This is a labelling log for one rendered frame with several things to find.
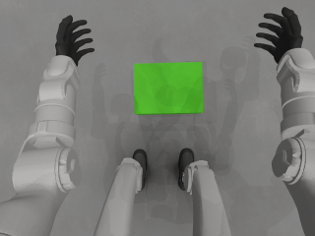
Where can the robot left forearm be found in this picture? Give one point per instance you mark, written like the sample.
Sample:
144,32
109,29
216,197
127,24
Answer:
55,109

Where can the robot left hand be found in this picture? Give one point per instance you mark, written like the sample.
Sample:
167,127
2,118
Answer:
65,39

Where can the robot left thigh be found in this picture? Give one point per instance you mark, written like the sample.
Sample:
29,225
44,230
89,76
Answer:
116,217

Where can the robot left upper arm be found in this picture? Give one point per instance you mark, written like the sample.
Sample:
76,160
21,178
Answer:
43,177

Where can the left robot shin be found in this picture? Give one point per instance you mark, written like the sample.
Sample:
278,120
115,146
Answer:
128,160

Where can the robot right forearm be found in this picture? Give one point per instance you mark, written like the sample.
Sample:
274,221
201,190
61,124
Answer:
296,76

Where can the carton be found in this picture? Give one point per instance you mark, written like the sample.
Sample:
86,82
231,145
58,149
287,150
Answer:
168,88

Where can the robot right upper arm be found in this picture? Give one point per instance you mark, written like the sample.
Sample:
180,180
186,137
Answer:
294,164

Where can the robot right hand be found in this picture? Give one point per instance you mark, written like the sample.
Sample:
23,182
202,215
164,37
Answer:
289,34

